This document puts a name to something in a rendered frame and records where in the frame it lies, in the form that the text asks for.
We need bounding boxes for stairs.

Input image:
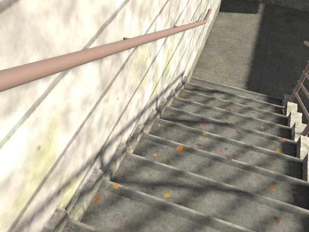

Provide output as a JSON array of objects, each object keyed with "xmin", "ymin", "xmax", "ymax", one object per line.
[{"xmin": 62, "ymin": 76, "xmax": 309, "ymax": 232}]

